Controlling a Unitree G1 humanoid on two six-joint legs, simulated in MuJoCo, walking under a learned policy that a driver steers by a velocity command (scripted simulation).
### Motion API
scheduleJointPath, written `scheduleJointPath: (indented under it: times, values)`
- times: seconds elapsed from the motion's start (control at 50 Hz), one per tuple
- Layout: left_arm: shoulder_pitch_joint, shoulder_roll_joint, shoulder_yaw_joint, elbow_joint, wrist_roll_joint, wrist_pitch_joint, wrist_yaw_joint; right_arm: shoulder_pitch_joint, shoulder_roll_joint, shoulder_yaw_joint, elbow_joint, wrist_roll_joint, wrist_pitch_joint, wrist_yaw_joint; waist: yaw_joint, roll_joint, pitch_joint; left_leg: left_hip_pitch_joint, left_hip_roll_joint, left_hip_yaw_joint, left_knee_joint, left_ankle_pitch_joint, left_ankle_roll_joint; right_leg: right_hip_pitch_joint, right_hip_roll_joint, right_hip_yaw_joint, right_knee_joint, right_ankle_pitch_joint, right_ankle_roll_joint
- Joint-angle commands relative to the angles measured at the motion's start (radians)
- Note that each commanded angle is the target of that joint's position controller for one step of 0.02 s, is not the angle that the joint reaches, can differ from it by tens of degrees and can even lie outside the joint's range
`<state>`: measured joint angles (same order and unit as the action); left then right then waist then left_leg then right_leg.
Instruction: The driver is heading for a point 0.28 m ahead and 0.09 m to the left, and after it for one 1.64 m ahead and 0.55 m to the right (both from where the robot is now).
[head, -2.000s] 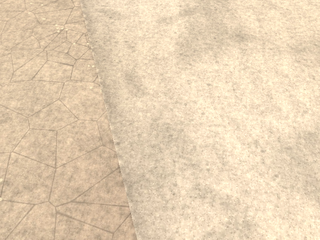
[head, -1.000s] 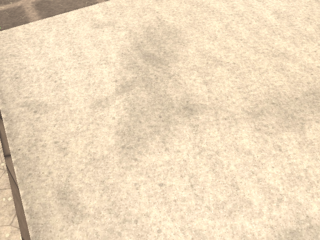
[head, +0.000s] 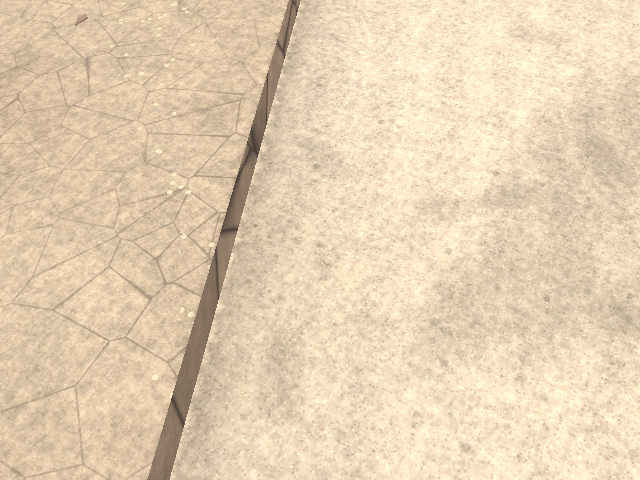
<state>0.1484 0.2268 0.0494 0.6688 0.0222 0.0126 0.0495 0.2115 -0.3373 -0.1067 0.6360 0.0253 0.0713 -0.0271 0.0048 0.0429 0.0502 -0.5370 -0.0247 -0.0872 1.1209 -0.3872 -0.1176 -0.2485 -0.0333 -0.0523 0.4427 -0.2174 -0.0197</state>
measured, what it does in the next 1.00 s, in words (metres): walks ahead: left foot, then right foot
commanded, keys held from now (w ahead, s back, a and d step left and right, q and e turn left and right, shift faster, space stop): q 0.02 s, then w+q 0.32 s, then e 0.66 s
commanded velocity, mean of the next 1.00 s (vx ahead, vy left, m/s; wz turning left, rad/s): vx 0.16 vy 0.00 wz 0.07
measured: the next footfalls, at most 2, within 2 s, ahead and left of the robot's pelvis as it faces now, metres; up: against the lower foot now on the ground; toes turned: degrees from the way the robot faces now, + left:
left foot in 0.22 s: +0.01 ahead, +0.14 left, +0.00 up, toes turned +10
right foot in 0.64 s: +0.34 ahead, +0.01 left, +0.00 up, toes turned +11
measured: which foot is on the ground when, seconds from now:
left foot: up 0.00-0.20, down 0.22-0.66, up 0.68-1.00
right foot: down 0.00-0.20, up 0.22-0.62, down 0.64-1.00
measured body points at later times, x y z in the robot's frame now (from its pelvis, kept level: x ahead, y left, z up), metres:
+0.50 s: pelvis +0.09 +0.07 +0.00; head +0.11 +0.10 +0.45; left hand +0.20 +0.36 -0.10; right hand +0.21 -0.19 -0.10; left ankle -0.03 +0.13 -0.74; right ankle +0.28 -0.05 -0.69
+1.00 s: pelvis +0.21 +0.10 -0.01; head +0.25 +0.11 +0.43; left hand +0.35 +0.39 -0.11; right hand +0.37 -0.17 -0.11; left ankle +0.26 +0.25 -0.73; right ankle +0.30 +0.00 -0.74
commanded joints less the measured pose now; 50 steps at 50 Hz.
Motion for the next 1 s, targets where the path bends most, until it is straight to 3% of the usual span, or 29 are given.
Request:
scheduleJointPath:
  times: [0.02,0.1,0.16,0.18,0.2,0.22,0.24,0.26,0.28,0.32,0.34,0.4,0.44,0.5,0.54,0.58,0.62,0.64,0.66,0.68,0.7,0.72,0.74,0.76,0.78,0.82,0.86,0.96,1.0]
  values:
    - [0.015,0.207,0.06,-0.05,-0.003,-0.002,0.003,-0.086,-0.029,0.009,-0.119,-0.005,-0.02,0.011,0.047,-0.22,-0.122,-0.066,0.047,0.056,-0.132,-0.026,-0.007,0.227,-0.248,0.153,-0.102,0.402,-0.207]
    - [0.026,0.247,0.076,-0.039,-0.031,-0.009,-0.016,-0.091,-0.037,0.014,-0.132,-0.001,-0.022,0.033,0.058,-0.24,-0.102,0.083,0.057,0.132,-0.323,-0.045,0.057,0.112,-0.263,0.142,-0.197,-0.093,-0.194]
    - [0.013,0.253,0.077,-0.024,-0.055,-0.024,-0.032,-0.024,-0.039,0.01,-0.102,0.0,-0.034,0.051,0.007,-0.204,-0.08,0.24,0.045,0.166,-0.547,0.027,0.138,0.044,-0.272,0.118,-0.177,-0.211,-0.16]
    - [0.008,0.236,0.072,-0.015,-0.06,-0.026,-0.036,0.048,-0.036,0.006,-0.062,0.001,-0.038,0.052,-0.027,-0.176,-0.089,0.357,0.017,0.194,-0.641,0.079,0.164,-0.013,-0.248,0.075,-0.121,-0.232,-0.135]
    - [0.022,0.185,0.058,-0.006,-0.052,-0.03,-0.041,0.155,-0.058,-0.008,-0.013,0.006,-0.042,0.046,-0.06,-0.106,-0.119,0.529,-0.004,0.177,-0.678,0.056,0.191,-0.116,-0.198,0.005,0.013,-0.256,-0.091]
    - [-0.02,0.107,0.033,-0.033,-0.022,-0.036,-0.053,0.28,-0.132,-0.032,0.013,0.01,-0.049,0.034,-0.106,0.124,-0.128,0.697,0.194,-0.133,-0.763,-0.017,0.268,-0.35,-0.103,-0.112,0.395,-0.325,-0.002]
    - [-0.108,0.111,0.034,-0.12,-0.015,-0.06,-0.052,0.271,-0.256,-0.048,-0.023,-0.004,-0.077,0.041,-0.104,0.269,-0.079,0.703,0.404,-0.634,-0.883,-0.195,0.471,-0.695,0.053,-0.02,0.622,-0.434,0.04]
    - [-0.162,0.178,0.049,-0.131,-0.042,-0.085,-0.058,0.233,-0.173,-0.027,-0.034,-0.017,-0.105,0.044,-0.121,0.163,-0.045,0.649,0.413,-0.626,-0.948,-0.259,0.491,-0.727,-0.007,0.107,0.715,-0.375,0.023]
    - [-0.138,0.211,0.059,-0.122,-0.056,-0.098,-0.069,0.174,-0.122,-0.005,-0.033,-0.018,-0.12,0.041,-0.074,0.155,0.009,0.609,0.374,-0.532,-0.954,-0.241,0.45,-0.73,-0.034,0.117,0.695,-0.249,0.004]
    - [-0.095,0.215,0.064,-0.079,-0.017,-0.111,-0.07,0.106,-0.085,0.012,-0.042,-0.011,-0.126,0.031,-0.035,0.094,0.025,0.556,0.284,-0.364,-0.94,-0.021,0.382,-0.652,-0.057,0.106,0.599,-0.072,0.022]
    - [-0.093,0.206,0.064,-0.071,-0.008,-0.114,-0.073,0.105,-0.081,0.018,-0.042,-0.016,-0.126,0.024,-0.026,0.092,0.016,0.531,0.25,-0.311,-0.942,0.08,0.363,-0.599,-0.048,0.097,0.567,-0.005,0.035]
    - [-0.069,0.148,0.04,-0.031,-0.01,-0.105,-0.08,0.095,-0.082,0.023,-0.021,-0.031,-0.125,0.003,-0.014,0.076,-0.016,0.503,0.196,-0.111,-0.894,0.587,0.312,-0.486,-0.018,0.04,0.436,0.139,0.069]
    - [-0.109,0.106,0.02,-0.031,-0.017,-0.101,-0.087,0.114,-0.085,0.024,0.003,-0.03,-0.119,-0.006,-0.036,0.079,-0.021,0.445,0.158,-0.018,-0.87,0.702,0.273,-0.375,0.001,0.011,0.299,0.229,0.07]
    - [-0.167,0.101,0.009,-0.042,-0.029,-0.096,-0.106,0.166,-0.099,0.023,0.044,-0.027,-0.118,-0.009,-0.073,0.082,-0.014,0.427,0.18,0.0,-0.861,0.695,0.264,-0.292,0.016,-0.001,0.177,0.31,0.048]
    - [-0.163,0.116,0.012,-0.046,-0.031,-0.095,-0.113,0.157,-0.102,0.023,0.059,-0.027,-0.121,-0.008,-0.065,0.077,-0.012,0.456,0.209,-0.004,-0.832,0.72,0.265,-0.277,0.019,0.014,0.139,0.29,0.017]
    - [-0.115,0.148,0.023,-0.043,-0.023,-0.097,-0.117,0.124,-0.113,0.018,0.062,-0.022,-0.122,-0.01,-0.031,0.079,-0.038,0.501,0.227,-0.005,-0.754,0.838,0.255,-0.239,0.038,0.02,0.117,0.216,-0.021]
    - [0.025,0.201,0.048,-0.011,-0.014,-0.1,-0.114,0.083,-0.119,0.014,0.05,-0.015,-0.112,-0.021,0.045,0.061,-0.119,0.527,0.183,0.032,-0.543,1.005,0.218,-0.084,0.097,-0.014,0.035,0.229,-0.064]
    - [0.098,0.244,0.061,-0.006,-0.013,-0.1,-0.102,0.099,-0.108,0.019,0.037,-0.027,-0.114,-0.024,0.075,0.001,-0.186,0.433,0.127,0.061,-0.348,0.89,0.174,0.093,0.047,0.061,0.019,0.454,-0.103]
    - [0.148,0.336,0.074,-0.022,-0.002,-0.096,-0.092,0.202,-0.045,0.039,0.009,-0.061,-0.124,-0.019,0.022,-0.235,-0.33,0.121,0.002,0.095,0.047,0.246,0.096,0.435,-0.22,0.392,0.098,0.862,-0.266]
    - [0.15,0.277,0.054,-0.03,-0.003,-0.085,-0.086,0.251,-0.044,0.051,0.021,-0.057,-0.131,-0.004,0.021,-0.303,-0.486,-0.049,-0.101,-0.008,0.269,-0.28,0.053,0.554,-0.365,0.719,-0.013,0.822,-0.425]
    - [0.1,0.239,0.051,-0.053,-0.02,-0.068,-0.078,0.189,-0.119,0.03,0.027,-0.027,-0.126,0.008,0.049,-0.173,-0.423,-0.08,-0.026,-0.07,0.333,-0.217,0.059,0.448,-0.309,0.629,-0.058,0.515,-0.38]
    - [0.046,0.208,0.042,-0.062,-0.031,-0.053,-0.067,0.105,-0.114,0.03,0.002,-0.014,-0.116,0.009,0.042,-0.107,-0.296,-0.118,0.01,-0.043,0.303,-0.149,0.065,0.304,-0.256,0.535,-0.095,0.283,-0.324]
    - [0.014,0.193,0.034,-0.069,-0.037,-0.041,-0.06,0.062,-0.1,0.032,-0.009,-0.02,-0.101,0.001,0.022,-0.043,-0.193,-0.111,0.039,-0.027,0.228,-0.105,0.064,0.141,-0.22,0.479,-0.144,0.153,-0.285]
    - [-0.014,0.194,0.034,-0.076,-0.032,-0.035,-0.054,0.049,-0.099,0.028,-0.02,-0.028,-0.086,-0.008,-0.004,-0.047,-0.137,-0.06,0.062,-0.026,0.137,-0.064,0.067,0.01,-0.183,0.45,-0.182,0.054,-0.258]
    - [-0.041,0.205,0.038,-0.083,-0.022,-0.028,-0.051,0.062,-0.073,0.034,-0.019,-0.031,-0.077,-0.009,-0.03,-0.09,-0.102,0.006,0.06,-0.003,0.048,-0.04,0.066,-0.097,-0.132,0.407,-0.204,0.019,-0.237]
    - [-0.043,0.213,0.047,-0.086,-0.012,-0.022,-0.047,0.086,-0.034,0.045,-0.008,-0.041,-0.079,-0.016,-0.037,-0.148,-0.107,0.068,0.037,0.027,-0.097,-0.034,0.051,-0.153,-0.089,0.354,-0.198,0.103,-0.237]
    - [-0.03,0.231,0.058,-0.087,-0.018,-0.015,-0.039,0.08,-0.028,0.05,-0.002,-0.044,-0.086,-0.018,-0.027,-0.153,-0.154,0.1,0.033,0.018,-0.2,0.001,0.04,-0.135,-0.088,0.356,-0.166,0.122,-0.238]
    - [-0.018,0.244,0.067,-0.099,-0.03,0.018,-0.025,0.019,-0.046,0.042,-0.014,-0.028,-0.098,-0.006,0.004,-0.179,-0.178,0.15,0.008,0.007,-0.381,0.078,0.041,-0.115,-0.087,0.454,-0.131,-0.042,-0.198]
    - [-0.023,0.235,0.064,-0.104,-0.038,0.03,-0.024,0.038,-0.042,0.036,-0.008,-0.024,-0.109,0.002,-0.013,-0.189,-0.175,0.216,-0.005,0.02,-0.54,0.13,0.063,-0.105,-0.068,0.477,-0.088,-0.053,-0.165]
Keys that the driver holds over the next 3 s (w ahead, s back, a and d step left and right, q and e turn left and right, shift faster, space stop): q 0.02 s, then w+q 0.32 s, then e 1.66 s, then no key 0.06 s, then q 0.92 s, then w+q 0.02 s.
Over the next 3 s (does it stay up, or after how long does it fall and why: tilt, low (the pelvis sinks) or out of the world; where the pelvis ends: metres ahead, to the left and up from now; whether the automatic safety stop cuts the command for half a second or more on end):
stays up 0.22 0.12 0.00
